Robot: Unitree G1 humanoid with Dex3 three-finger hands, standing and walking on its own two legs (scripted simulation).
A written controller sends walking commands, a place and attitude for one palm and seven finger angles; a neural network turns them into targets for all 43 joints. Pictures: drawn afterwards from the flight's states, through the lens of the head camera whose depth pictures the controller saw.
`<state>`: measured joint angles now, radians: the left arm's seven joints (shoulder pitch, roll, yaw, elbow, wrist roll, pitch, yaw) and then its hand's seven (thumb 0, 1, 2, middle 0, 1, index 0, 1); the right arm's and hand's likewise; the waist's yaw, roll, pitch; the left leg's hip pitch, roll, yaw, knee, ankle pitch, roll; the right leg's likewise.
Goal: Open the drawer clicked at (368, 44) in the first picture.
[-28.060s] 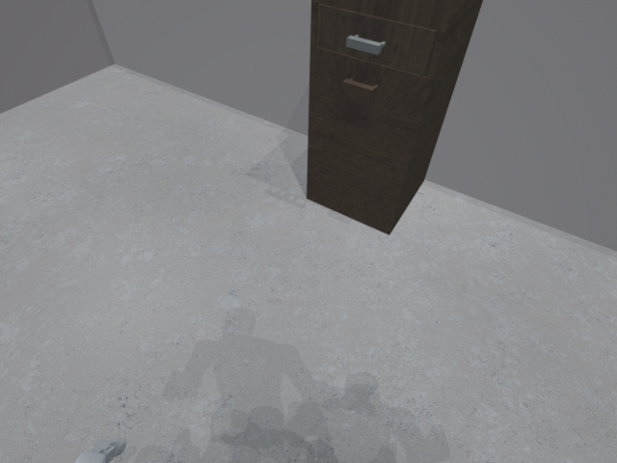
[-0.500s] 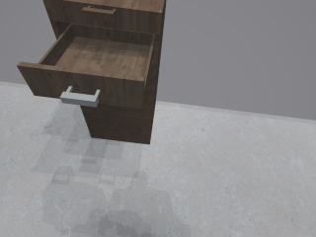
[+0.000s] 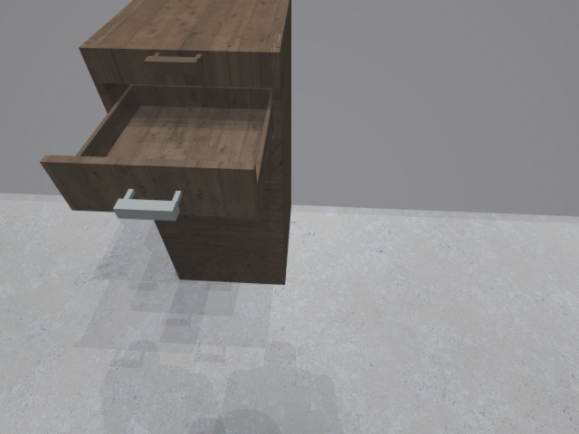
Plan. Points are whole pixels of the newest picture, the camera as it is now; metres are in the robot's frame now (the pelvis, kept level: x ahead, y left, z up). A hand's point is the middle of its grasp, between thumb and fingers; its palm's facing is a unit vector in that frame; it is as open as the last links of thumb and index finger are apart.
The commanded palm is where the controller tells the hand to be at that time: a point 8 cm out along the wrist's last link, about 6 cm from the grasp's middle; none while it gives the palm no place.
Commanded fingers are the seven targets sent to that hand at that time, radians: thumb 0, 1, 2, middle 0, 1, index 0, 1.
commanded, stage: let the arm hang, fingers relaxed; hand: left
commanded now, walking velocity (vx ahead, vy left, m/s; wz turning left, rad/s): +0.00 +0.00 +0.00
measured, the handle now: (150, 201) +0.50 +0.29 +0.01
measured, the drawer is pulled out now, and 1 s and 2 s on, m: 0.29 0.29 0.29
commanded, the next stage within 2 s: look to check the result in 0.22 s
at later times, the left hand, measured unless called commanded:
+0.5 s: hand out of the picture +0.00 +0.15 -0.17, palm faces +0.04 -0.98 -0.19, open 7.3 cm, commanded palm none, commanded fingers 0.00 0.90 0.90 -0.20 -0.30 -0.20 -0.30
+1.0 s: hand out of the picture +0.02 +0.13 -0.17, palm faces +0.05 -0.98 -0.18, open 7.4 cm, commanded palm none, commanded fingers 0.00 0.90 0.90 -0.20 -0.30 -0.20 -0.30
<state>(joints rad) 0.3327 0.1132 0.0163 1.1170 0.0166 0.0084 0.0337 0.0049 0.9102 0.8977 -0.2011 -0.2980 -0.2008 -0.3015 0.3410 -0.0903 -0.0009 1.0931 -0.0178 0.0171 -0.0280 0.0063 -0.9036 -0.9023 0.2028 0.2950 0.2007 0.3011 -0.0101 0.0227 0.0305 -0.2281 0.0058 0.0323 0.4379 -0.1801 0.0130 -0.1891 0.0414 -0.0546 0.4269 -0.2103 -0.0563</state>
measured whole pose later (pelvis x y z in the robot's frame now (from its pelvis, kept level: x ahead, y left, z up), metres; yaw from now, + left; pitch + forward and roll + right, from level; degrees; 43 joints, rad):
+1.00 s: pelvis +0.04 -0.02 +0.00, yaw +0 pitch -1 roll +0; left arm 0.31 0.10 0.02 1.14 0.01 -0.01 0.05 0.00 0.91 0.90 -0.20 -0.30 -0.20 -0.30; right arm 0.31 -0.10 -0.01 1.13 -0.01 0.01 -0.05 0.01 -0.90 -0.90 0.20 0.29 0.20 0.30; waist -0.01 0.01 0.06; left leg -0.15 0.03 0.03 0.40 -0.23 -0.03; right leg -0.10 0.07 -0.05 0.37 -0.25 -0.09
